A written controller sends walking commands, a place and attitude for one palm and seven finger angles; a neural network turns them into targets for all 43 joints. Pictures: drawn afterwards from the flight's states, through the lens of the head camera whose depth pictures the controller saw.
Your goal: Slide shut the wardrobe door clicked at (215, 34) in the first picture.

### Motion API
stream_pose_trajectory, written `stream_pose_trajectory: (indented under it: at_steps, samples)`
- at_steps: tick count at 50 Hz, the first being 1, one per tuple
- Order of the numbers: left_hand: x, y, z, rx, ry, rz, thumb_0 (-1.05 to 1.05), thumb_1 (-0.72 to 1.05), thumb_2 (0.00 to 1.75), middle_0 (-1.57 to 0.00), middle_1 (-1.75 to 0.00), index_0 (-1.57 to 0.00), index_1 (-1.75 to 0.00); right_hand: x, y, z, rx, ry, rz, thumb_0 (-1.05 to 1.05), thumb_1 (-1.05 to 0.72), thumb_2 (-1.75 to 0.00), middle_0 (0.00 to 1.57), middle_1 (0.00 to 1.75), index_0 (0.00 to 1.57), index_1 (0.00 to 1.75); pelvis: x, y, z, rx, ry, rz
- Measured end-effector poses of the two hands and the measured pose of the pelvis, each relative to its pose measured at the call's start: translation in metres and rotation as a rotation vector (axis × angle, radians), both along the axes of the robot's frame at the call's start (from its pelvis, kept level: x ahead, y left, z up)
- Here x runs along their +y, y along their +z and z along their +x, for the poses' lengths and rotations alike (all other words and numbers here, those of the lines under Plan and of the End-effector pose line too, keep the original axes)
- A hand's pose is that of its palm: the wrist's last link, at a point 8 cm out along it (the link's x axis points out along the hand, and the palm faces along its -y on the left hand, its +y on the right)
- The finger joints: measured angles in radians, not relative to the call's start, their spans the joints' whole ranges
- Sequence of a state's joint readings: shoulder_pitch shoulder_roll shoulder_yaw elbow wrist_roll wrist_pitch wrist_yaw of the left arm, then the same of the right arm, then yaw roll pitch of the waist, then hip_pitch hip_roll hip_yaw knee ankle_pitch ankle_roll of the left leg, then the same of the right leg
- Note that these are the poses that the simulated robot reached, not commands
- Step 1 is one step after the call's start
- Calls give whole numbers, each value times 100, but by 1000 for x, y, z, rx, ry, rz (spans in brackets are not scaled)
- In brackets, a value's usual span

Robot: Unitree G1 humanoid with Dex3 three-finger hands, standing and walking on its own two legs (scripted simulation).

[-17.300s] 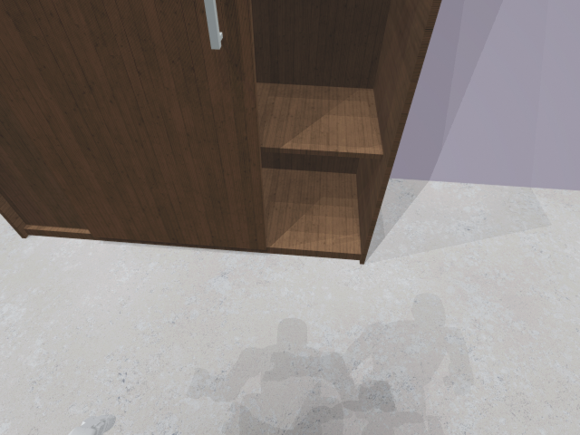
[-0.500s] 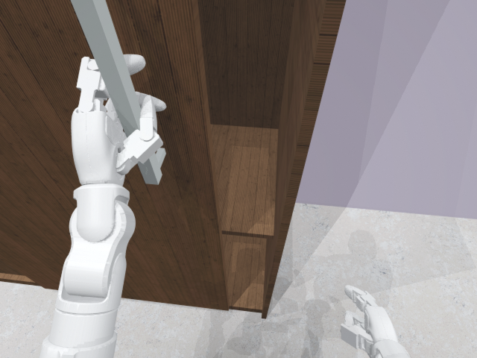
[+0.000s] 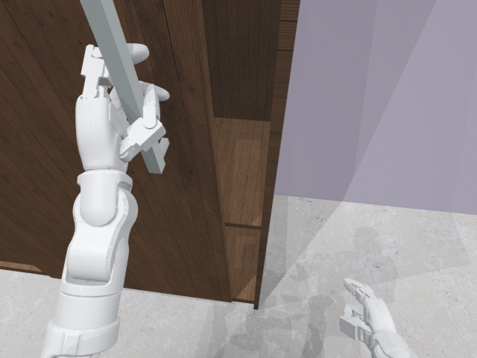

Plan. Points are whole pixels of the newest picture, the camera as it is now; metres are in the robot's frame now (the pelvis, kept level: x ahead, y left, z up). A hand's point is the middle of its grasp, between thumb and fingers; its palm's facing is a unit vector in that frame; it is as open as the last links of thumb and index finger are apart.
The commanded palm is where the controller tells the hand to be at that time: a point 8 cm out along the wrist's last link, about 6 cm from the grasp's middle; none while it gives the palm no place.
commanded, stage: step sideways, sliding the door along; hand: left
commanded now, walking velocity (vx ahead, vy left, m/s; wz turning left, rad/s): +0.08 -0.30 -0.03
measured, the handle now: (138, 88) +0.36 +0.18 +0.27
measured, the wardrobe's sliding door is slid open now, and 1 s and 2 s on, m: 0.08 0.00 0.00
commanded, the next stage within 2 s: none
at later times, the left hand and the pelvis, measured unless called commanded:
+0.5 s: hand (198, 125) +0.32 +0.10 +0.25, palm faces +0.18 -0.98 -0.05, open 6.4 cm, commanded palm +0.30 +0.11 +0.25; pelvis -0.01 -0.04 +0.00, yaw +0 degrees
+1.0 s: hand (225, 127) +0.32 +0.07 +0.25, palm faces +0.22 -0.97 -0.07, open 6.3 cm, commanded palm +0.30 +0.07 +0.25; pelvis -0.02 -0.09 +0.00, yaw +0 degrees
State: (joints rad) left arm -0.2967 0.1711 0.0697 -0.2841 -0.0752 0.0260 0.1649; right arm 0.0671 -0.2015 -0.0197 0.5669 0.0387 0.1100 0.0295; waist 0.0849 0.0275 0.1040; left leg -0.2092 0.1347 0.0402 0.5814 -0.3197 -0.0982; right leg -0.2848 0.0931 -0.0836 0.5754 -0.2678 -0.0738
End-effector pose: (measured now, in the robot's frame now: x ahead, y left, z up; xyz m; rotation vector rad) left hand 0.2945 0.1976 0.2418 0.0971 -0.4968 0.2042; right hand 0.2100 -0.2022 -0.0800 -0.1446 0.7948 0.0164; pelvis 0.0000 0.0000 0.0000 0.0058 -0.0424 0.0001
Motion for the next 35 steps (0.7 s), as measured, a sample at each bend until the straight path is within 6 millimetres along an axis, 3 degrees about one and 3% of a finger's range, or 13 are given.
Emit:
stream_pose_trajectory:
  at_steps: [4, 17, 24, 30, 35]
  samples:
    - [-9, 0, 0, 10, 19, 4, 0, 75, 85, -45, -141, -14, -129, -8, -1, -3, 13, 2, 23, 1, -91, -90, 20, 30, 20, 30, -14, 2, -1, -8, 24, 2]
    - [-39, 1, 0, 26, -12, 1, 1, 77, 83, -44, -140, -14, -133, -33, 1, -4, -14, -27, 26, 1, -91, -90, 20, 30, 20, 30, -34, 1, -4, -1, 18, 5]
    - [-50, 2, 0, 34, -33, -5, 1, 77, 82, -42, -140, -15, -134, -49, 7, -18, -20, -59, 0, 1, -91, -90, 20, 30, 20, 30, -42, 5, -9, 3, -9, 6]
    - [-59, 2, -1, 36, 0, 10, 0, 77, 83, -44, -140, -13, -135, -62, -4, -24, 5, -45, 29, 1, -91, -90, 20, 30, 20, 30, -59, -1, -11, -16, 6, -6]
    - [-65, 2, -1, 45, 1, -6, 0, 76, 84, -45, -140, -17, -134, -71, -1, -34, 30, -41, 3, 1, -91, -90, 20, 30, 20, 30, -66, 6, -15, -10, 21, 9]
